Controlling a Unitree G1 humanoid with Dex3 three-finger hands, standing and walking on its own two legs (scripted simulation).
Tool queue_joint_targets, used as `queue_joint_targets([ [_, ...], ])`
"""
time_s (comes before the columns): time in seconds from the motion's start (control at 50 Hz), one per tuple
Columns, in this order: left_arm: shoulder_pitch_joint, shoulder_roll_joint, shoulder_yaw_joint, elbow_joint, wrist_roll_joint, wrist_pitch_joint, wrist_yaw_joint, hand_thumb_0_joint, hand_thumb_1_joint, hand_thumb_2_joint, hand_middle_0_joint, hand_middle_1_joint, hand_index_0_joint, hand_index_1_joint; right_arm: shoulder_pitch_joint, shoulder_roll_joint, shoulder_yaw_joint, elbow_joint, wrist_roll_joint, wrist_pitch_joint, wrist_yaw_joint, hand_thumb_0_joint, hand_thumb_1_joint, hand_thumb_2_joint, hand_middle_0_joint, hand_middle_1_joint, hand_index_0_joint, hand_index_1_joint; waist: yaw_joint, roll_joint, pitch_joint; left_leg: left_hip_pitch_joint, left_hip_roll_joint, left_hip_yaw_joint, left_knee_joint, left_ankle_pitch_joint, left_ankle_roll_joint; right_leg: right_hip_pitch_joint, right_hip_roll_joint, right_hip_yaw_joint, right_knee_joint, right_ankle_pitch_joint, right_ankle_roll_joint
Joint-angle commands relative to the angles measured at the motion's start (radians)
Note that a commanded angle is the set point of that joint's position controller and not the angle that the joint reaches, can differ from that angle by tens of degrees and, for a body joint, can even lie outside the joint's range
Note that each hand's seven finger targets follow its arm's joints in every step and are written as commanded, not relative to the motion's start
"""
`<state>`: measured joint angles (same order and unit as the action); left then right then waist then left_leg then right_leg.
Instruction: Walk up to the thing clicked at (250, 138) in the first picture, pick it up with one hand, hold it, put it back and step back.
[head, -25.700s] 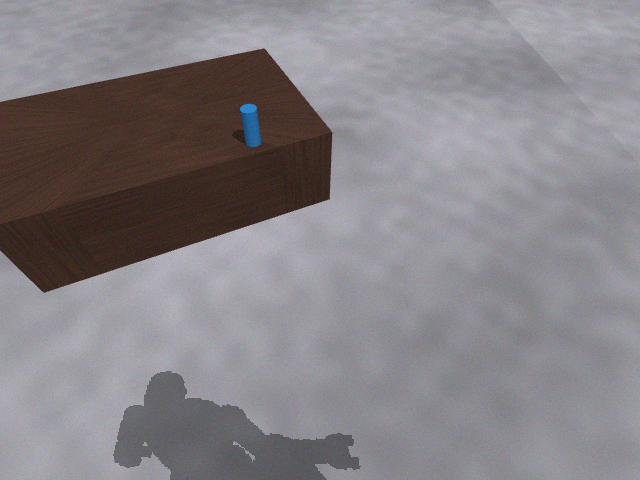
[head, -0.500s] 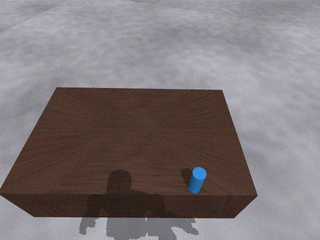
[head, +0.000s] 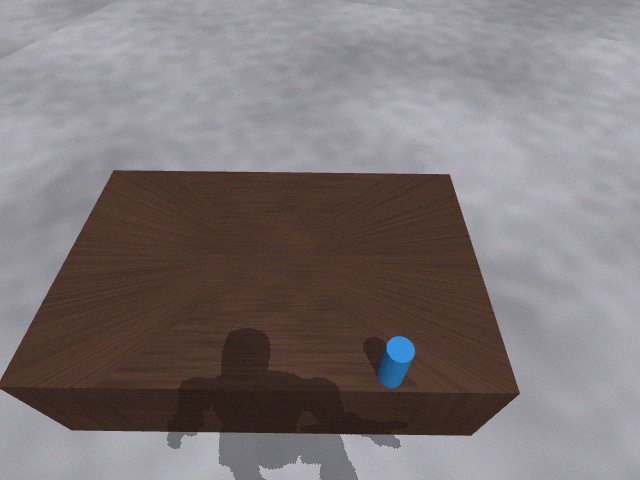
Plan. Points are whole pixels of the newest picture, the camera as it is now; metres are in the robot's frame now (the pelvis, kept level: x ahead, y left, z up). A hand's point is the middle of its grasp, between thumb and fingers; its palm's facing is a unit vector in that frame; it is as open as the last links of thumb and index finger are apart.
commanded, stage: stand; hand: right
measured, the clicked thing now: (395, 363) +0.40 -0.16 -0.35
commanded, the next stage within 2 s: none
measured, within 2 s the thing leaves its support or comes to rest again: neither
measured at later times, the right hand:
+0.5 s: hand out of the picture +0.06 -0.26 -0.16, palm faces -0.03 +0.94 -0.34, open 9.2 cm
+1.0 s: hand out of the picture +0.08 -0.26 -0.16, palm faces -0.03 +0.94 -0.34, open 7.4 cm
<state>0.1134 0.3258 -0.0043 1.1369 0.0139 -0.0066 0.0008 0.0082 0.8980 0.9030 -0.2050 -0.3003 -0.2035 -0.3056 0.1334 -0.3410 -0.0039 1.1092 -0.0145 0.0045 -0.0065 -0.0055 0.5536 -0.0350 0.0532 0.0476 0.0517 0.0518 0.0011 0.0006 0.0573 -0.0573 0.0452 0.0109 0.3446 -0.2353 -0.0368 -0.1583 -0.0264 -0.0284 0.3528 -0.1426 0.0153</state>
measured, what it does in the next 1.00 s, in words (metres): stands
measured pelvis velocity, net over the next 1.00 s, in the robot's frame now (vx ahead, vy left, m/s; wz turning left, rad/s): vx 0.01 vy -0.01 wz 0.01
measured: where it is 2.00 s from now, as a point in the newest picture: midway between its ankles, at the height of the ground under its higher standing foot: outside the picture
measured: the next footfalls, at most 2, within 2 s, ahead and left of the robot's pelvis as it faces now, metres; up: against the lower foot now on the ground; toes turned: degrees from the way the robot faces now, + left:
none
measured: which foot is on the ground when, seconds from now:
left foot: down 0.00-1.00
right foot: down 0.00-1.00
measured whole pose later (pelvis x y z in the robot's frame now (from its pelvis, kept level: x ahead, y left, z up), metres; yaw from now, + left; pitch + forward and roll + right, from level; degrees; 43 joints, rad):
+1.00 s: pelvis +0.01 -0.01 +0.00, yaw +0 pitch -2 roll +0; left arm 0.10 0.34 0.00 1.13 0.01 -0.01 -0.01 0.01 0.90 0.90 -0.21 -0.30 -0.20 -0.30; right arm 0.13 -0.35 -0.01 1.12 -0.02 0.00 0.00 0.00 -0.90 -0.89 0.20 0.30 0.20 0.30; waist 0.00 0.01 0.06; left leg -0.04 0.06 0.00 0.31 -0.23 -0.05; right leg -0.16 -0.02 -0.04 0.35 -0.16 0.00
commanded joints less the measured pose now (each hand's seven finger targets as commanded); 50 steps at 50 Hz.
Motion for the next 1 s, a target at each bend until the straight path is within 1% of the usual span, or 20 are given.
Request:
queue_joint_targets([
  [0.0, -0.042, 0.210, 0.043, -0.057, 0.002, -0.018, 0.016, 0.000, 0.896, 0.901, -0.200, -0.302, -0.200, -0.302, -0.027, -0.207, -0.036, -0.057, 0.002, -0.023, -0.015, 0.000, 0.561, -0.045, 0.050, 0.049, 0.050, 0.049, -0.005, -0.001, -0.102, -0.033, 0.088, -0.060, -0.053, 0.208, 0.044, 0.090, -0.101, 0.088, -0.034, 0.210, -0.022],
  [0.02, -0.046, 0.210, 0.043, -0.056, -0.001, -0.017, 0.015, 0.000, 0.896, 0.902, -0.200, -0.302, -0.200, -0.302, -0.021, -0.208, -0.034, -0.054, 0.000, -0.023, -0.016, 0.000, 0.580, -0.033, 0.048, 0.046, 0.047, 0.046, -0.004, -0.001, -0.089, -0.047, 0.089, -0.059, -0.059, 0.193, 0.042, 0.090, -0.099, 0.090, -0.039, 0.190, -0.020],
  [0.06, -0.052, 0.215, 0.045, -0.057, 0.000, -0.015, 0.015, 0.000, 0.899, 0.900, -0.200, -0.300, -0.200, -0.300, -0.025, -0.209, -0.035, -0.052, 0.001, -0.022, -0.017, 0.000, 0.420, -0.193, 0.200, 0.206, 0.200, 0.206, -0.005, 0.001, -0.086, -0.046, 0.091, -0.060, -0.062, 0.195, 0.042, 0.089, -0.100, 0.090, -0.040, 0.193, -0.023],
  [0.08, -0.057, 0.214, 0.046, -0.056, -0.002, -0.013, 0.013, 0.000, 0.899, 0.900, -0.200, -0.300, -0.200, -0.300, -0.019, -0.207, -0.032, -0.050, 0.000, -0.022, -0.017, 0.000, 0.340, -0.273, 0.200, 0.286, 0.200, 0.286, -0.003, 0.007, -0.067, -0.070, 0.088, -0.058, -0.073, 0.158, 0.039, 0.089, -0.098, 0.092, -0.048, 0.154, -0.019],
  [0.1, -0.046, 0.208, 0.043, -0.055, 0.000, -0.013, 0.012, 0.000, 0.899, 0.900, -0.200, -0.300, -0.200, -0.300, -0.030, -0.210, -0.033, -0.050, 0.001, -0.022, -0.016, 0.000, 0.260, -0.353, 0.200, 0.300, 0.200, 0.300, 0.003, 0.015, -0.067, -0.058, 0.091, -0.062, -0.074, 0.152, 0.042, 0.081, -0.098, 0.090, -0.051, 0.142, -0.021],
  [0.16, -0.053, 0.216, 0.047, -0.053, 0.000, -0.014, 0.013, 0.000, 0.899, 0.900, -0.200, -0.300, -0.200, -0.300, -0.030, -0.207, -0.035, -0.053, 0.000, -0.022, -0.015, 0.000, 0.020, -0.593, 0.200, 0.300, 0.200, 0.300, 0.001, -0.008, -0.074, -0.049, 0.091, -0.062, -0.075, 0.152, 0.041, 0.077, -0.098, 0.089, -0.053, 0.128, -0.025],
  [0.18, -0.060, 0.216, 0.048, -0.053, 0.001, -0.014, 0.013, 0.000, 0.899, 0.900, -0.200, -0.300, -0.200, -0.300, -0.029, -0.210, -0.035, -0.050, 0.000, -0.020, -0.015, 0.000, -0.060, -0.673, 0.200, 0.300, 0.200, 0.300, 0.001, -0.002, -0.060, -0.068, 0.089, -0.063, -0.079, 0.127, 0.041, 0.083, -0.095, 0.092, -0.059, 0.094, -0.023],
  [0.22, -0.056, 0.214, 0.047, -0.056, 0.002, -0.015, 0.012, 0.000, 0.899, 0.900, -0.200, -0.300, -0.200, -0.300, -0.027, -0.212, -0.037, -0.051, 0.000, -0.021, -0.013, 0.000, -0.220, -0.833, 0.200, 0.300, 0.200, 0.300, -0.001, 0.000, -0.056, -0.068, 0.085, -0.060, -0.078, 0.113, 0.042, 0.067, -0.095, 0.094, -0.068, 0.087, -0.024],
  [0.24, -0.055, 0.219, 0.048, -0.054, 0.002, -0.015, 0.011, 0.000, 0.899, 0.900, -0.200, -0.300, -0.200, -0.300, -0.030, -0.208, -0.038, -0.050, -0.001, -0.021, -0.012, 0.000, -0.300, -0.900, 0.200, 0.300, 0.200, 0.300, 0.002, -0.007, -0.043, -0.072, 0.086, -0.063, -0.080, 0.092, 0.042, 0.061, -0.093, 0.094, -0.072, 0.046, -0.023],
  [0.3, -0.066, 0.229, 0.053, -0.057, 0.000, -0.015, 0.010, 0.000, 0.899, 0.900, -0.200, -0.300, -0.200, -0.300, -0.021, -0.209, -0.040, -0.051, -0.004, -0.019, -0.010, 0.000, -0.540, -0.900, 0.200, 0.300, 0.200, 0.300, -0.004, -0.010, -0.048, -0.083, 0.084, -0.059, -0.083, 0.073, 0.043, 0.065, -0.096, 0.103, -0.075, 0.017, -0.027],
  [0.38, -0.057, 0.226, 0.052, -0.059, 0.000, -0.018, 0.008, 0.000, 0.899, 0.900, -0.200, -0.300, -0.200, -0.300, -0.021, -0.210, -0.041, -0.052, -0.002, -0.022, -0.009, 0.000, -0.860, -0.900, 0.200, 0.300, 0.200, 0.300, 0.000, -0.005, -0.056, -0.075, 0.086, -0.064, -0.081, 0.082, 0.044, 0.066, -0.098, 0.105, -0.075, 0.029, -0.030],
  [0.4, -0.055, 0.224, 0.051, -0.058, 0.000, -0.018, 0.007, 0.000, 0.899, 0.900, -0.200, -0.300, -0.200, -0.300, -0.023, -0.212, -0.041, -0.054, -0.001, -0.022, -0.008, 0.000, -0.900, -0.900, 0.200, 0.300, 0.200, 0.300, -0.001, -0.007, -0.057, -0.068, 0.087, -0.064, -0.078, 0.085, 0.044, 0.061, -0.096, 0.103, -0.074, 0.029, -0.030],
  [0.46, -0.055, 0.222, 0.051, -0.061, 0.000, -0.018, 0.009, 0.000, 0.899, 0.900, -0.200, -0.300, -0.200, -0.300, -0.025, -0.216, -0.041, -0.055, -0.002, -0.023, -0.009, 0.000, -0.900, -0.900, 0.200, 0.300, 0.200, 0.300, 0.000, 0.008, -0.069, -0.070, 0.090, -0.067, -0.079, 0.099, 0.047, 0.074, -0.100, 0.101, -0.064, 0.075, -0.031],
  [0.5, -0.050, 0.228, 0.052, -0.055, 0.000, -0.018, 0.007, 0.000, 0.899, 0.900, -0.200, -0.300, -0.200, -0.300, -0.019, -0.203, -0.037, -0.052, -0.002, -0.022, -0.008, 0.000, -0.900, -0.900, 0.200, 0.300, 0.200, 0.300, 0.000, -0.010, -0.052, -0.072, 0.085, -0.066, -0.082, 0.076, 0.042, 0.057, -0.094, 0.098, -0.068, 0.024, -0.028],
  [0.66, -0.048, 0.219, 0.047, -0.059, -0.002, -0.019, 0.007, 0.000, 0.899, 0.900, -0.200, -0.300, -0.200, -0.300, -0.022, -0.218, -0.038, -0.050, -0.002, -0.025, -0.011, 0.000, -0.900, -0.900, 0.200, 0.300, 0.200, 0.300, -0.004, 0.013, -0.095, -0.037, 0.096, -0.063, -0.071, 0.171, 0.043, 0.082, -0.105, 0.095, -0.040, 0.175, -0.034],
  [0.68, -0.055, 0.226, 0.049, -0.061, -0.004, -0.019, 0.008, 0.000, 0.899, 0.900, -0.200, -0.300, -0.200, -0.300, -0.016, -0.212, -0.037, -0.050, 0.000, -0.024, -0.011, 0.000, -0.900, -0.900, 0.200, 0.300, 0.200, 0.300, -0.006, 0.005, -0.098, -0.041, 0.094, -0.063, -0.079, 0.187, 0.039, 0.090, -0.103, 0.091, -0.034, 0.176, -0.035],
  [0.82, -0.050, 0.225, 0.049, -0.056, -0.005, -0.017, 0.008, 0.000, 0.899, 0.900, -0.200, -0.300, -0.200, -0.300, -0.018, -0.214, -0.036, -0.044, 0.000, -0.021, -0.010, 0.000, -0.900, -0.900, 0.200, 0.300, 0.200, 0.300, 0.000, -0.001, -0.062, -0.056, 0.090, -0.062, -0.081, 0.136, 0.038, 0.074, -0.099, 0.094, -0.055, 0.112, -0.031],
  [0.92, -0.049, 0.226, 0.050, -0.058, -0.003, -0.020, 0.007, 0.000, 0.899, 0.900, -0.200, -0.300, -0.200, -0.300, -0.025, -0.210, -0.037, -0.049, 0.000, -0.023, -0.007, 0.000, -0.900, -0.900, 0.200, 0.300, 0.200, 0.300, 0.002, -0.002, -0.061, -0.057, 0.090, -0.065, -0.085, 0.121, 0.041, 0.070, -0.098, 0.093, -0.058, 0.100, -0.030],
  [0.94, -0.058, 0.231, 0.052, -0.060, -0.002, -0.020, 0.008, 0.000, 0.899, 0.900, -0.200, -0.300, -0.200, -0.300, -0.026, -0.211, -0.039, -0.053, -0.002, -0.022, -0.008, 0.000, -0.900, -0.900, 0.200, 0.300, 0.200, 0.300, -0.004, -0.014, -0.066, -0.055, 0.091, -0.062, -0.083, 0.121, 0.040, 0.071, -0.101, 0.094, -0.058, 0.095, -0.033],
  [0.98, -0.056, 0.228, 0.051, -0.062, -0.002, -0.021, 0.007, 0.000, 0.899, 0.900, -0.200, -0.300, -0.200, -0.300, -0.025, -0.220, -0.041, -0.053, -0.002, -0.022, -0.008, 0.000, -0.900, -0.900, 0.200, 0.300, 0.200, 0.300, -0.003, 0.000, -0.077, -0.047, 0.094, -0.061, -0.078, 0.135, 0.043, 0.076, -0.104, 0.097, -0.056, 0.131, -0.036],
])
